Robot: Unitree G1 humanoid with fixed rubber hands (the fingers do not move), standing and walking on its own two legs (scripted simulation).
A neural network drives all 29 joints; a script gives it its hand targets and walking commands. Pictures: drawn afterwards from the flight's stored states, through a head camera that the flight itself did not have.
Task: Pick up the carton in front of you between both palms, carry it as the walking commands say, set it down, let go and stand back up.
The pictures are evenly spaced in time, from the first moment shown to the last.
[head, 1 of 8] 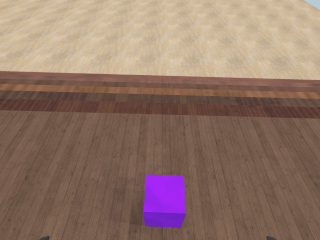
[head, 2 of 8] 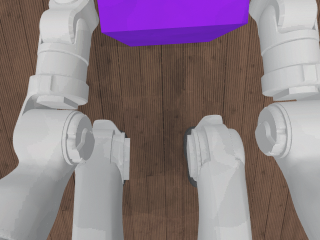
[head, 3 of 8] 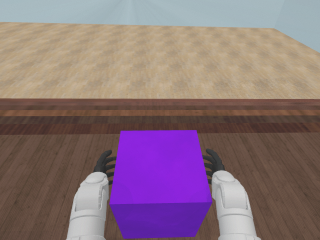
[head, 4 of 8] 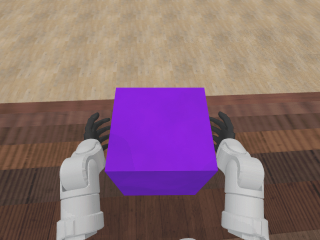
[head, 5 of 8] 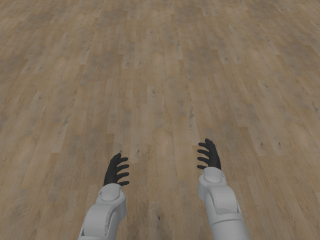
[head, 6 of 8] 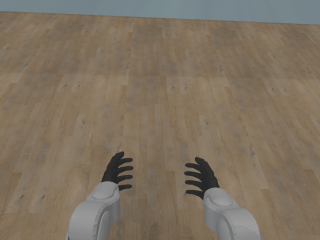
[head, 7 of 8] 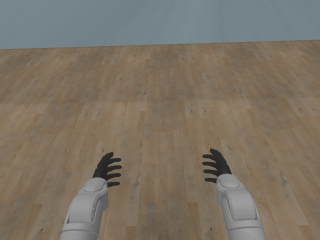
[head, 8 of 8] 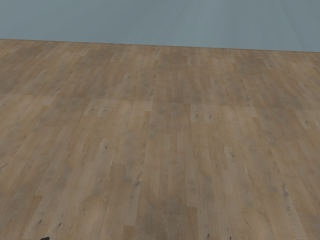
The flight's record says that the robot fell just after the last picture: no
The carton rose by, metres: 0.68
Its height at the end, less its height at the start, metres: -0.99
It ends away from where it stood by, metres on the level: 3.45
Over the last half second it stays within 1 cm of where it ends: yes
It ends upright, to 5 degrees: yes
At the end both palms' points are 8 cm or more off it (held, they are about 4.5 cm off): yes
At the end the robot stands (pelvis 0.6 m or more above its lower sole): yes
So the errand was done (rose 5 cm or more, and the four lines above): yes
